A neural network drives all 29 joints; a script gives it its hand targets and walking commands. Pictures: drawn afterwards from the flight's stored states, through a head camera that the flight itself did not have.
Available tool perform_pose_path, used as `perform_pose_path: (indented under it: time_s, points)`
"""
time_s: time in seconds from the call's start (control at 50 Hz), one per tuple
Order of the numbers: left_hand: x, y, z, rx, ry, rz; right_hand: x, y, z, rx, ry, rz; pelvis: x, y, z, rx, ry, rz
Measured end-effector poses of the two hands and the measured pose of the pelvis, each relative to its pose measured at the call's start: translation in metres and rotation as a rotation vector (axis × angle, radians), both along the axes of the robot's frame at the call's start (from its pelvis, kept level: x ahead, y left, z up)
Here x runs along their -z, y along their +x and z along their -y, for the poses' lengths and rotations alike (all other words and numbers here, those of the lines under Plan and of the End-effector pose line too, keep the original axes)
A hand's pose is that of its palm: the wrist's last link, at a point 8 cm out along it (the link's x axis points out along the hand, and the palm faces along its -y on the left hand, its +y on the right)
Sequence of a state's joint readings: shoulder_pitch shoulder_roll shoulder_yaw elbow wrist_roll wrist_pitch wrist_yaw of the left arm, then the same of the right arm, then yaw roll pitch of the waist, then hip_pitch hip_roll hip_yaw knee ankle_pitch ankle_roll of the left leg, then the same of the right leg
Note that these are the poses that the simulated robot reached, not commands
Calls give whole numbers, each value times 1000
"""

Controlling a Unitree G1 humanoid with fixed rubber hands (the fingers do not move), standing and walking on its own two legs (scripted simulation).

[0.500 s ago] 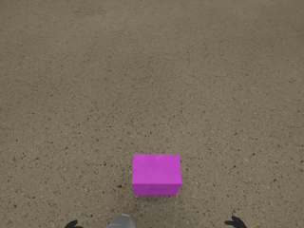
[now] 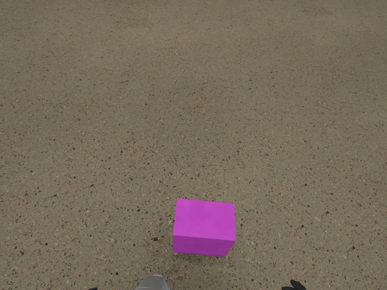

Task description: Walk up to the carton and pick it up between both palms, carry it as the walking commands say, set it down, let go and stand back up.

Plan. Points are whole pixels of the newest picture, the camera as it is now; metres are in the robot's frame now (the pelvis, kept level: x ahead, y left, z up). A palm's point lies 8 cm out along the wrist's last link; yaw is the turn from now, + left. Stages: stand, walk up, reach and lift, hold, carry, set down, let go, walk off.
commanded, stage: walk up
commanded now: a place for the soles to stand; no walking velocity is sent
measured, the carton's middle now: (202, 229) +0.45 -0.05 -0.61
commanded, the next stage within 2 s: reach and lift in 1.68 s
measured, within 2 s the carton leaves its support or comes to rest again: neither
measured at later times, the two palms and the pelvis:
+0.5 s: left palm out of the picture +0.03 +0.27 -0.13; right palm out of the picture +0.06 -0.22 -0.10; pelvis +0.00 +0.02 +0.01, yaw +2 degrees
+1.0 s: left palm out of the picture +0.02 +0.26 -0.14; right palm out of the picture +0.08 -0.23 -0.11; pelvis +0.00 +0.00 +0.01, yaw +2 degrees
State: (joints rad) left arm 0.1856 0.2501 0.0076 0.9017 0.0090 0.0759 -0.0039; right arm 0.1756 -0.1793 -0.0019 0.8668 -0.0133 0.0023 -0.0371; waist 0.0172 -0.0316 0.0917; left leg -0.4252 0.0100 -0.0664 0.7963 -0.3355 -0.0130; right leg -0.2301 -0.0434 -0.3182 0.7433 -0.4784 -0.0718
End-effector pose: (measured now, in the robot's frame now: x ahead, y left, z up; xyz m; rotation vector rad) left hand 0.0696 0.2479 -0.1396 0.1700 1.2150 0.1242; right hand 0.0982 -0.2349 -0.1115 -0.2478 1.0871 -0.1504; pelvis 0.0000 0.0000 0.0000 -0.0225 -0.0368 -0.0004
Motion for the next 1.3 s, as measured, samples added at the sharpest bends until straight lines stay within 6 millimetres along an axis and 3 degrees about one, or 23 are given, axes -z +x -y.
perform_pose_path:
  time_s: [0.26, 0.52, 0.74, 0.94, 1.18, 1.3]
  points:
    - [-8, -33, -9, -38, -3, -42, -10, -17, -10, -14, 7, -17, -12, -3, -10, -28, -4, 11]
    - [-6, -45, -20, -46, -4, -88, -9, -40, -16, -4, -5, -94, -14, -1, -16, -29, -1, -10]
    - [-11, -60, -13, -60, 19, -127, -4, -29, -11, -29, 11, -92, -15, 2, -9, -44, -4, -3]
    - [-4, -48, -18, -62, 27, -101, -3, -14, -7, -43, -14, -47, -8, 1, -7, -38, 7, 15]
    - [-9, -56, -1, -57, 40, -92, -3, -23, 19, -29, -22, -64, -9, -9, 13, -42, 7, 8]
    - [-1, -59, 8, -66, 24, -103, 1, -27, 20, -26, -16, -76, -6, -8, 16, -61, 15, 24]
